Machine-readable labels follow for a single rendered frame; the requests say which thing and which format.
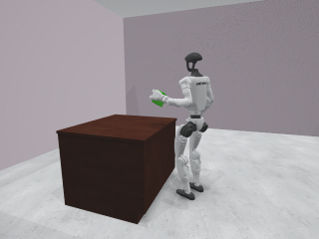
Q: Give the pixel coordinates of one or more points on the left robot hand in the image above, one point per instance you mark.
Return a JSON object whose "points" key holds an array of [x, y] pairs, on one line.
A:
{"points": [[156, 95]]}

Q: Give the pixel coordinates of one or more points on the table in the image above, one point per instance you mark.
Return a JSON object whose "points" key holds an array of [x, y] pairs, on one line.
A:
{"points": [[117, 165]]}

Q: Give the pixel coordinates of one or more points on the robot right upper arm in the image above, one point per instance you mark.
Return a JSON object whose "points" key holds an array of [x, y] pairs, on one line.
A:
{"points": [[209, 95]]}

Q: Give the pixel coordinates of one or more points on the left robot forearm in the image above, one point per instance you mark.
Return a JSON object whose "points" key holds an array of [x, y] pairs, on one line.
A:
{"points": [[174, 102]]}

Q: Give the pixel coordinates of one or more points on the right robot foot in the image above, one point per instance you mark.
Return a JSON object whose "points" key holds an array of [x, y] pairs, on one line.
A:
{"points": [[198, 188]]}

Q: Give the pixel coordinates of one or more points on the right robot forearm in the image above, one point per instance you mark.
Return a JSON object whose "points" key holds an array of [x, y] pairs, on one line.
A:
{"points": [[207, 106]]}

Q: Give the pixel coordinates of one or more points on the robot left shin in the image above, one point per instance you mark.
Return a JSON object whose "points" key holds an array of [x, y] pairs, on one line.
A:
{"points": [[183, 173]]}

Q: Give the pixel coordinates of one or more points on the robot left upper arm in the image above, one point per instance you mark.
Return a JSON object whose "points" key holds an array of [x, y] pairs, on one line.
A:
{"points": [[185, 88]]}

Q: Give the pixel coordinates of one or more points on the sponge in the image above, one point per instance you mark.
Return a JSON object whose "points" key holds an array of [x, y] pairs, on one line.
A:
{"points": [[159, 103]]}

